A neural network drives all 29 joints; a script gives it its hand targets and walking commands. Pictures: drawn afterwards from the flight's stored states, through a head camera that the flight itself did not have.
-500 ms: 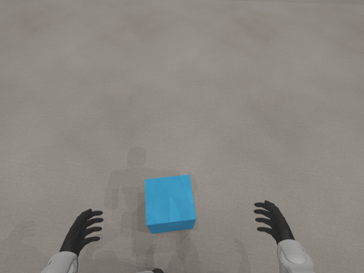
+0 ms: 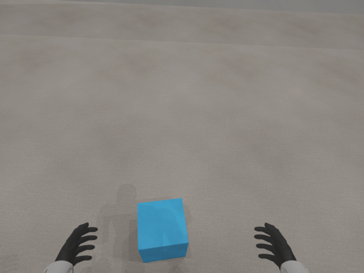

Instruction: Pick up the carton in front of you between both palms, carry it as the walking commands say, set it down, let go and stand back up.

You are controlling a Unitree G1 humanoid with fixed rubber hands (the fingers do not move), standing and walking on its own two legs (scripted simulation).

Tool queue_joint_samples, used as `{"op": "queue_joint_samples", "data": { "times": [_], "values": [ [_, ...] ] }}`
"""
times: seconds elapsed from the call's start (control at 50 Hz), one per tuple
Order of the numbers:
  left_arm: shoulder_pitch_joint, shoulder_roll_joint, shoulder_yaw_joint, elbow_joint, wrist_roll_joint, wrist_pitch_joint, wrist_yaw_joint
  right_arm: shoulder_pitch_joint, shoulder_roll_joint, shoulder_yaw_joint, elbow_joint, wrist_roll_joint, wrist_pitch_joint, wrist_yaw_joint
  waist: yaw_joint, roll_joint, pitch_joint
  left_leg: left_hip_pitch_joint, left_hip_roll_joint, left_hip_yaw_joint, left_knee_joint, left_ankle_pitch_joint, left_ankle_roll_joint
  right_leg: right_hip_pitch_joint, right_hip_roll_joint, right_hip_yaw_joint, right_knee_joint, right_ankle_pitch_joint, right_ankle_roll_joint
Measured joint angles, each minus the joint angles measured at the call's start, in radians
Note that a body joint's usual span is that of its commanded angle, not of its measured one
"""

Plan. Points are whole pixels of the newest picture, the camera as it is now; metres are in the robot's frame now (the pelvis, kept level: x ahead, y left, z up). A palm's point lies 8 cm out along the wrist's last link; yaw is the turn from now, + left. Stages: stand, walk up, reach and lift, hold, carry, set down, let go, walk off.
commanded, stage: let go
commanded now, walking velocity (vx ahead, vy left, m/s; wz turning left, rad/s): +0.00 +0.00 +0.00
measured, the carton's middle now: (162, 231) +0.40 +0.06 -0.65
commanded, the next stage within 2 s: stand in 0.04 s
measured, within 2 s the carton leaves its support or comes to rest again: neither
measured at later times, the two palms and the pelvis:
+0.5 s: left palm out of the picture +0.14 +0.30 -0.10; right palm (303, 272) +0.13 -0.27 -0.08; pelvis +0.01 +0.02 +0.00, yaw -1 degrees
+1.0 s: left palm out of the picture +0.11 +0.32 -0.10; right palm out of the picture +0.10 -0.28 -0.09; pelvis +0.00 +0.02 +0.00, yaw -2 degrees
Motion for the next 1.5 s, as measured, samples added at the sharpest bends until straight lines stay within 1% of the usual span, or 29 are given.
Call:
{"op": "queue_joint_samples", "data": {
  "times": [0.04,0.1,0.14,0.22,0.34,0.6,0.9,1.22,1.5],
  "values": [
    [-0.001,0.006,-0.004,-0.005,-0.005,0.015,0.011,0.006,-0.003,0.005,0.004,0.004,-0.005,-0.008,0.002,0.003,-0.007,-0.007,-0.003,0.001,0.013,-0.007,0.004,-0.005,-0.003,0.000,0.009,-0.006,0.004],
    [-0.014,0.036,-0.005,0.065,-0.005,-0.047,0.044,-0.005,-0.022,0.013,0.092,-0.032,-0.037,-0.036,0.009,-0.003,-0.052,-0.057,-0.004,0.006,0.041,-0.018,0.006,-0.053,-0.003,0.002,0.032,-0.014,0.009],
    [-0.018,0.059,0.002,0.113,0.001,-0.086,0.054,-0.012,-0.043,0.008,0.149,-0.045,-0.056,-0.047,0.012,-0.009,-0.071,-0.081,-0.003,0.009,0.054,-0.025,0.008,-0.076,-0.002,0.005,0.039,-0.017,0.010],
    [-0.013,0.094,0.013,0.192,0.005,-0.136,0.058,-0.022,-0.085,-0.009,0.226,-0.049,-0.085,-0.055,0.012,-0.019,-0.088,-0.102,-0.002,0.016,0.058,-0.028,0.015,-0.095,-0.003,0.010,0.036,-0.015,0.015],
    [-0.007,0.116,0.011,0.275,0.006,-0.168,0.065,-0.040,-0.118,-0.016,0.287,-0.047,-0.107,-0.062,0.007,-0.025,-0.095,-0.104,-0.005,0.024,0.050,-0.029,0.022,-0.095,-0.007,0.017,0.020,-0.010,0.023],
    [-0.027,0.126,-0.012,0.377,0.002,-0.192,0.073,-0.069,-0.122,0.003,0.383,-0.039,-0.122,-0.067,0.000,-0.020,-0.093,-0.069,-0.013,0.036,0.015,-0.020,0.033,-0.064,-0.020,0.026,-0.012,-0.001,0.033],
    [-0.033,0.140,-0.022,0.458,-0.003,-0.199,0.075,-0.080,-0.143,0.008,0.472,-0.033,-0.125,-0.064,0.000,-0.015,-0.085,-0.033,-0.010,0.038,-0.039,0.017,0.030,-0.033,-0.022,0.027,-0.058,0.034,0.033],
    [-0.039,0.153,-0.030,0.538,-0.008,-0.205,0.069,-0.092,-0.160,0.018,0.542,-0.025,-0.127,-0.059,0.002,-0.010,-0.079,-0.020,-0.001,0.035,-0.079,0.054,0.023,-0.019,-0.017,0.024,-0.100,0.072,0.028],
    [-0.054,0.164,-0.036,0.586,-0.012,-0.208,0.065,-0.104,-0.170,0.027,0.583,-0.020,-0.129,-0.057,0.001,-0.007,-0.073,-0.017,0.002,0.032,-0.097,0.071,0.020,-0.016,-0.016,0.022,-0.118,0.089,0.027]
  ]
}}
